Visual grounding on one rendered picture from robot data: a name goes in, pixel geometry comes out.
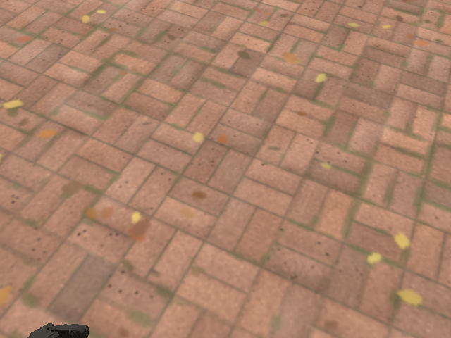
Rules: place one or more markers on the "robot left hand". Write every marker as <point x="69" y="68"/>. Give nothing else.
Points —
<point x="61" y="331"/>

